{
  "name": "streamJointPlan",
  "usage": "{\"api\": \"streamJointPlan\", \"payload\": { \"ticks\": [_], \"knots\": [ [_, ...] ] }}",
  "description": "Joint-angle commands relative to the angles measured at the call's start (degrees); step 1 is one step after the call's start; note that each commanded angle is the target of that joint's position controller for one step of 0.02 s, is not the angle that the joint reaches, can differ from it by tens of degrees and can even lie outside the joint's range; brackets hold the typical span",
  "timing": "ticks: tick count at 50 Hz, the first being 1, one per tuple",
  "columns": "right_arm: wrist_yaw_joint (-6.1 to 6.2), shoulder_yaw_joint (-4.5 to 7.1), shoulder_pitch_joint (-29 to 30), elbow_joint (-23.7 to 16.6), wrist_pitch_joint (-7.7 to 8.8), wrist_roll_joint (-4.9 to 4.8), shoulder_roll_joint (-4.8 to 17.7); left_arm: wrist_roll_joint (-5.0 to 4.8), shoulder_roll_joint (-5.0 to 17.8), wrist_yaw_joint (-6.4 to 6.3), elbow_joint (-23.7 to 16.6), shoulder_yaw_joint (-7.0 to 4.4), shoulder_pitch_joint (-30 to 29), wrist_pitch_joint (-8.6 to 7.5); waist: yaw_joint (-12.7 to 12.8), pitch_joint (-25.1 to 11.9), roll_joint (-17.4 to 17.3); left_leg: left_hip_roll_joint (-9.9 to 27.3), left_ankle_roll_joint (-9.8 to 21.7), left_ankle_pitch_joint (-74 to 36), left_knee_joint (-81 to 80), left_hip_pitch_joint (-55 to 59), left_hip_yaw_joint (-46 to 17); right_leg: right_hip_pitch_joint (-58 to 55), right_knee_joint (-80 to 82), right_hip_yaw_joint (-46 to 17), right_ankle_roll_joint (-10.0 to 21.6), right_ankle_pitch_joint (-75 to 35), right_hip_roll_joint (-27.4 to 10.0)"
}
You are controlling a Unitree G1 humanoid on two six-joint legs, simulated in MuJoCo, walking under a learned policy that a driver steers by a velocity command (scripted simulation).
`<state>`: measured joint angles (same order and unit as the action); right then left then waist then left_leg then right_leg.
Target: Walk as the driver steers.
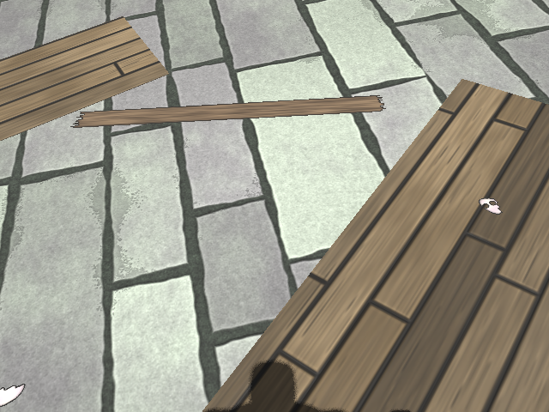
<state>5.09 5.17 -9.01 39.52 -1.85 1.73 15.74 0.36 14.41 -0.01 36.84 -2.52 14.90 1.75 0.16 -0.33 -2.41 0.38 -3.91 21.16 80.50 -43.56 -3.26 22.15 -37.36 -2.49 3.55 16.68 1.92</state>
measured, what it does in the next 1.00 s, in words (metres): walks ahead: left foot, then left foot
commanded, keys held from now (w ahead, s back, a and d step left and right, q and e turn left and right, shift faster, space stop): e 0.04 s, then no key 0.14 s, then q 0.42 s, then w+q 0.40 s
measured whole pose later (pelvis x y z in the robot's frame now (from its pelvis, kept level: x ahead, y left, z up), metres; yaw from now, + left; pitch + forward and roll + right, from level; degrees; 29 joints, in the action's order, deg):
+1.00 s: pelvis +0.18 +0.11 -0.02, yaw +15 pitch +4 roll +1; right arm -2.6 3.5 -2.7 32.4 0.5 -2.0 15.3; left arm -0.6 17.9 -1.5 43.9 -6.0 23.8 -2.1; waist 4.4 -0.2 0.9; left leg -1.4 3.6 14.4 41.5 -31.6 2.8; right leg 5.4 -40.8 9.0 -3.5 31.0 -9.3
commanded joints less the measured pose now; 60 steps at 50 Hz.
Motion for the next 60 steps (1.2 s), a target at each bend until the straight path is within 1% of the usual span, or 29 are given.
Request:
{"api": "streamJointPlan", "payload": {
  "ticks": [1, 5, 11, 15, 18, 19, 20, 23, 26, 28, 30, 31, 32, 33, 34, 36, 40, 45, 46, 48, 49, 50, 51, 52, 53, 54, 55, 56, 60],
  "knots": [
    [-0.41, 0.94, -0.34, -4.53, -0.34, 0.26, 2.68, 0.37, 9.49, -1.42, -5.81, -1.76, -7.26, -0.47, -3.03, -3.51, 6.81, -0.60, -0.50, -11.97, 9.01, -7.41, -1.14, -2.71, 14.56, -18.52, 5.41, -11.86, -10.98],
    [-0.90, -0.54, 2.18, -7.47, -0.22, 0.24, 0.37, -0.29, 7.87, -3.18, -3.63, -0.03, -2.58, 0.04, -1.29, -5.83, 6.84, -1.36, -2.59, -16.64, 10.12, -8.94, -0.69, -6.31, 11.99, -17.32, 6.81, -18.51, -10.28],
    [-2.57, -1.98, 8.10, -9.96, 0.38, -0.63, -1.06, -0.02, 4.84, -4.53, -1.44, 0.30, -0.22, 0.51, 1.44, -4.90, 9.96, 2.97, -3.11, -21.28, -23.28, -1.09, -3.37, -12.64, 13.03, -18.13, 6.04, -6.50, -10.58],
    [-4.83, -1.22, 4.36, -6.70, 1.10, -2.83, 0.63, 1.43, 4.43, -1.78, 1.05, -0.05, 1.70, -1.15, 1.99, 1.01, 13.84, 1.43, 0.29, -8.86, -38.53, 22.96, 1.50, 1.68, 18.19, -15.93, 8.67, 3.02, -10.85],
    [-4.78, -0.63, 3.40, -6.80, 2.32, -1.45, 2.92, 0.81, 3.66, -1.06, 0.85, -0.10, 1.26, -2.55, 0.71, 1.75, 9.97, 2.06, 2.91, -16.78, -52.34, 28.20, -0.51, -2.91, 11.87, -14.59, 4.77, -10.66, -8.39],
    [-4.46, 0.29, 2.86, -7.52, 2.52, -0.87, 6.80, 1.41, 4.23, -1.04, 0.49, -0.55, 4.42, -3.21, 3.27, -1.53, 3.27, 5.95, 4.53, -33.08, -48.76, 33.15, -4.72, -2.16, 7.76, -13.00, 2.14, -11.19, -5.77],
    [-4.57, 0.97, 4.24, -7.86, 2.44, -1.40, 7.76, 0.86, 5.32, -1.44, 0.56, -1.19, 5.11, -3.48, 3.51, -4.46, -1.35, 5.45, 6.87, -35.95, -47.03, 33.62, -5.70, -2.46, 5.79, -7.57, -0.48, -11.76, -2.31],
    [-4.77, 0.52, 1.64, -7.51, 1.33, -2.90, 4.62, 0.62, 3.82, -2.34, -1.37, -1.87, -1.48, -1.88, 0.94, -6.44, -6.94, 6.03, 10.98, -28.23, -51.13, 29.82, -12.43, -3.01, -1.29, 0.02, -4.07, 0.57, 0.96],
    [-4.37, 0.77, 1.32, -8.52, 0.37, -2.69, 6.08, 0.53, 2.06, -1.40, -2.57, -2.10, -2.03, -1.41, 1.21, -7.34, -10.93, 8.99, 14.32, -24.50, -53.32, 32.24, -20.10, 0.59, -2.25, 1.73, -4.30, 5.72, 1.49],
    [-4.00, 0.86, 2.83, -9.57, -0.27, -2.79, 6.97, 0.14, 1.92, -0.83, -2.28, -2.38, -1.78, -1.83, 1.72, -7.72, -9.70, 7.92, 13.56, -26.40, -52.21, 30.37, -19.43, -2.43, 1.78, 2.09, -3.54, 4.87, 1.29],
    [-3.79, 0.61, 4.70, -11.16, -0.69, -3.07, 6.48, 0.44, 3.51, -0.45, -1.37, -3.23, -0.30, -2.15, 1.88, -8.66, -2.99, 3.93, 10.22, -26.48, -46.80, 24.30, -14.16, -8.78, 3.54, 0.34, -1.70, -2.18, -1.61],
    [-3.83, 0.22, 5.35, -11.73, -0.67, -3.23, 5.25, 0.68, 5.00, -0.44, -0.76, -3.92, 2.43, -2.18, 2.78, -9.64, 3.29, -0.03, 7.65, -18.20, -40.96, 17.91, -9.63, -13.78, 6.83, -4.18, 0.61, -3.22, -5.82],
    [-4.13, -0.33, 6.95, -12.73, -0.34, -3.09, 3.93, 0.93, 8.54, -0.58, -0.20, -4.91, 5.44, -2.10, 4.04, -7.47, 13.11, -5.39, 4.89, -3.21, -33.09, 5.93, -4.09, -19.28, 13.30, -15.53, 6.21, -4.47, -14.69],
    [-4.52, -0.08, 8.39, -13.41, 0.41, -2.66, 4.73, 1.12, 9.47, -0.84, -0.29, -5.07, 6.07, -2.37, 4.71, -4.23, 16.86, -4.92, 3.62, 13.06, -23.82, -4.60, -2.40, -22.75, 17.08, -25.04, 12.48, -9.85, -24.27],
    [-4.83, 0.42, 9.42, -13.59, 1.27, -2.48, 5.66, 0.72, 9.15, -1.44, -0.18, -4.91, 7.66, -2.71, 5.13, -1.66, 11.53, -1.77, 3.24, 14.20, -14.65, -12.18, -4.10, -25.39, 16.97, -26.72, 14.46, -9.78, -27.12],
    [-5.20, -0.29, 8.93, -12.63, 1.67, -3.09, 3.71, -0.32, 8.49, -2.38, 0.07, -4.73, 5.92, -2.95, 3.72, 1.75, 6.53, 1.64, 2.76, 5.84, -11.63, -17.15, -5.52, -25.66, 17.37, -19.61, 10.65, -3.42, -23.80],
    [-6.73, -1.19, 9.86, -11.73, 1.81, -3.30, 2.24, 0.05, 8.31, -2.49, 0.17, -4.49, 3.08, -3.87, 3.53, 3.90, 8.58, 2.46, 1.51, -6.80, -18.17, -6.01, 0.61, -15.37, 22.45, -5.10, 6.04, -2.35, -18.02],
    [-8.19, -1.50, 12.74, -12.15, 2.94, -3.50, 1.82, -1.26, 12.34, -1.55, 2.43, -5.63, 4.61, -4.55, 4.43, 2.85, 9.30, 0.97, 4.66, -4.66, -34.13, 6.75, 6.63, -14.66, 20.34, 3.73, 3.67, -8.96, -17.41],
    [-8.25, -1.12, 12.02, -12.05, 2.92, -3.29, 2.61, -1.72, 13.11, -1.43, 2.84, -5.81, 5.16, -4.61, 3.84, 1.85, 9.93, -0.33, 5.70, -2.91, -35.60, 10.43, 8.34, -14.69, 18.66, 4.60, 3.41, -14.00, -18.15],
    [-8.01, 0.92, 2.85, -9.44, 2.86, -3.47, 5.43, -2.04, 13.66, -1.49, 3.15, -5.73, 4.49, -4.59, -2.20, -3.37, 9.32, -5.25, 8.88, -5.73, -42.55, 26.08, 11.86, -12.95, 4.68, 10.25, 1.11, -34.81, -16.70],
    [-7.29, 2.95, -5.91, -6.92, 2.63, -3.83, 8.81, -1.38, 11.91, -1.67, 3.12, -5.12, 6.17, -4.98, -6.19, -8.21, 7.26, -7.53, 11.14, -7.73, -44.19, 41.13, 10.68, -6.02, -9.13, 13.78, -1.29, -39.26, -14.43],
    [-6.21, 4.45, -12.57, -6.67, 2.67, -4.27, 15.23, 0.58, 6.23, -1.49, -0.73, -3.30, 4.95, -6.08, -7.67, -10.53, -5.97, 6.27, 18.54, -3.61, -50.17, 57.50, -16.64, 17.42, -33.97, 13.17, -5.69, -4.31, -8.65],
    [-6.36, 4.29, -17.30, -7.12, 3.76, -3.12, 18.88, -0.74, 5.14, -0.88, -4.21, -2.33, 3.02, -8.87, -7.95, -22.54, -13.57, 19.59, 29.20, 8.65, -64.92, 66.90, -53.19, 30.61, -46.73, -1.64, -6.34, 17.67, 0.48],
    [-6.51, 2.59, -17.14, -5.52, 4.36, -2.25, 13.52, -3.00, 10.06, -0.40, -3.69, -3.50, -1.53, -10.02, -9.54, -16.26, -4.37, 19.41, 26.43, 10.35, -66.03, 65.55, -46.38, 37.69, -48.48, -5.21, -5.34, 11.38, -2.89],
    [-6.44, 1.78, -14.56, -4.58, 4.76, -2.34, 10.74, -2.56, 8.91, -0.48, -3.48, -2.89, -2.43, -10.29, -7.66, -9.78, -4.53, 17.87, 24.31, 4.50, -64.47, 57.66, -37.75, 37.88, -45.17, -3.59, -4.11, 7.37, -5.10],
    [-6.48, 0.80, -8.61, -5.60, 5.13, -2.57, 8.50, -0.73, 8.48, -1.14, -2.60, -2.77, -1.81, -10.00, -3.60, -6.14, 1.38, 14.81, 21.46, -2.97, -63.86, 45.92, -29.66, 30.72, -39.45, -3.13, -3.76, 2.23, -8.06],
    [-6.63, 0.10, -3.59, -5.93, 5.38, -2.21, 6.32, 0.56, 9.13, -1.46, -1.37, -3.34, 0.09, -9.18, -0.22, -3.69, -0.51, 11.93, 19.90, -10.57, -64.40, 37.50, -22.89, 24.57, -33.75, -3.00, -3.94, -0.91, -9.96],
    [-6.65, -0.33, -0.74, -6.02, 5.62, -1.58, 5.26, 0.48, 9.19, -1.05, -0.20, -3.51, 2.33, -7.98, 2.11, -3.03, -2.86, 10.06, 18.89, -14.96, -66.00, 32.08, -18.60, 19.40, -31.92, -2.50, -4.18, -3.20, -10.55],
    [-5.82, -0.37, -3.91, -1.23, 7.24, -1.98, 6.13, 0.32, 5.47, -0.75, 0.93, -2.12, -0.32, -6.04, 1.31, -1.33, -0.90, 8.57, 17.63, -29.80, -68.18, 29.87, -7.47, 18.33, -23.03, 0.04, -5.37, -13.24, -9.62]
  ]
}}
Next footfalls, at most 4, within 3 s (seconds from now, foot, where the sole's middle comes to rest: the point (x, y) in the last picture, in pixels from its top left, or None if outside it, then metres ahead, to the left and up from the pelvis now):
0.36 left None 0.15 0.17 -0.76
0.98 left None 0.26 0.24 -0.76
1.50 right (262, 357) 0.64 0.14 -0.76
1.96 left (184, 280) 0.88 0.37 -0.76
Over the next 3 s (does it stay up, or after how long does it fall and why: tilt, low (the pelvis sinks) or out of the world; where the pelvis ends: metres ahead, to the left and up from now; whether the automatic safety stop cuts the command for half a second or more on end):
stays up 1.26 0.19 -0.01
